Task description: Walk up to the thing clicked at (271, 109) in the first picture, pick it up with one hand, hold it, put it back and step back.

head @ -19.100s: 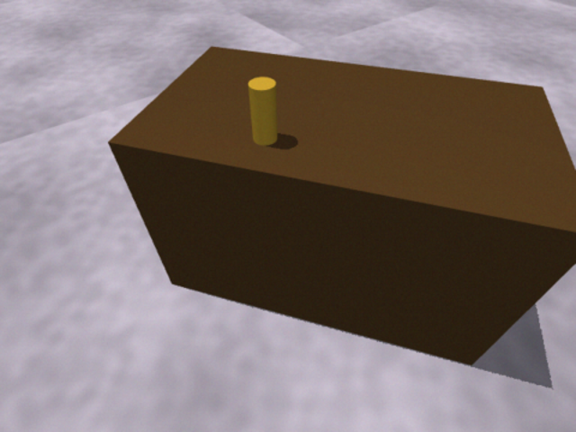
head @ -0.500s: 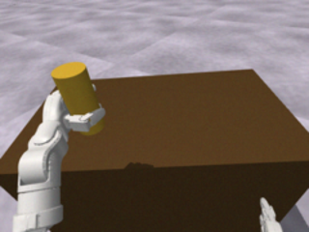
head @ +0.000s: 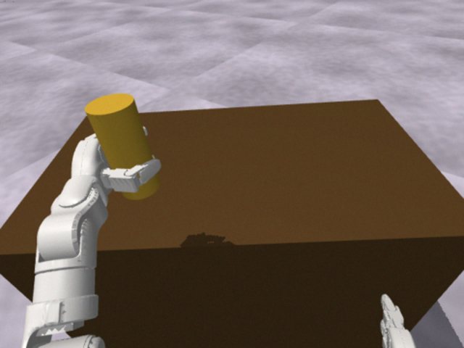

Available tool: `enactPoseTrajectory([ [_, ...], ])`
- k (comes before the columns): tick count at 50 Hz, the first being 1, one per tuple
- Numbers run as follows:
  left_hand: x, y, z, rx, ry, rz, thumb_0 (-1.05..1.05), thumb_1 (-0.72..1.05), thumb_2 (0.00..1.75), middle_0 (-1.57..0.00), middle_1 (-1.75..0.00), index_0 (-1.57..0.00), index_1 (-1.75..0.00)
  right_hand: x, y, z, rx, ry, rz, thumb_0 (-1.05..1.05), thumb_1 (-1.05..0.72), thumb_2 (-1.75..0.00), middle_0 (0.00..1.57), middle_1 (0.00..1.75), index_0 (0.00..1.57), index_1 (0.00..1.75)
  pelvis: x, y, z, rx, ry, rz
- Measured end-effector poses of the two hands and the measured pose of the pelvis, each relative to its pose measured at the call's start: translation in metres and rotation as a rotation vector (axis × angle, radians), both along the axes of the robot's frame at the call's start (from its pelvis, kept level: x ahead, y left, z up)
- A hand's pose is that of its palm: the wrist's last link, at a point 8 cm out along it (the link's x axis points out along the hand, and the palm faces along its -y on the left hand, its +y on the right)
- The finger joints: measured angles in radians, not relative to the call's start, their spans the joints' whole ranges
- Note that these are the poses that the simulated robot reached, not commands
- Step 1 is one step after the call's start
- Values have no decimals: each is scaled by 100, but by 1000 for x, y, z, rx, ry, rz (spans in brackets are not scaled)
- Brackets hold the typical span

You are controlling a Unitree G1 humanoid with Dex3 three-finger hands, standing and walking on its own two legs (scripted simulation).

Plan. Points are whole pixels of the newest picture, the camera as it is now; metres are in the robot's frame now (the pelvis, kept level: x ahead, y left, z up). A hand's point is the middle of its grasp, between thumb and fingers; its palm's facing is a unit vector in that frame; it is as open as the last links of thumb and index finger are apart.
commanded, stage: crouch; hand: left
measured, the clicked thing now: (127, 149) +0.37 +0.18 +0.23
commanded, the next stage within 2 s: lower in 1.20 s
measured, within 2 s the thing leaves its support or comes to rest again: rests again in 1.98 s
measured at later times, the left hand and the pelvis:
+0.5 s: hand (138, 169) +0.43 +0.20 +0.13, palm faces +0.18 -0.98 +0.00, open 9.2 cm; pelvis +0.00 +0.01 +0.00, yaw -1 degrees
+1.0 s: hand (144, 173) +0.47 +0.21 +0.09, palm faces +0.19 -0.98 +0.00, open 9.2 cm; pelvis +0.01 +0.01 -0.02, yaw -2 degrees
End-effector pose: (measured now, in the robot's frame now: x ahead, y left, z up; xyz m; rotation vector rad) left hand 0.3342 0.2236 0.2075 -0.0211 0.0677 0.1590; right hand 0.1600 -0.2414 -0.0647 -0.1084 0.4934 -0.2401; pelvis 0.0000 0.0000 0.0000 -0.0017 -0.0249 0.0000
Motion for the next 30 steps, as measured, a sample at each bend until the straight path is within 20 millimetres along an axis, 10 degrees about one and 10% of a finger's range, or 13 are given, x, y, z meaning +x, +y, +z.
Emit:
enactPoseTrajectory([
  [11,33,16,-59,-4,90,32,1,-32,114,-74,-106,-77,-107,-25,-14,3,-57,44,-34,-1,55,-5,6,5,5,5,-6,1,-2,-2,40,-15],
  [30,77,30,-85,7,31,20,1,-33,115,-74,-107,-77,-107,-24,-13,8,-85,71,-43,-1,54,-5,6,5,5,5,-1,10,-6,-13,110,-29],
])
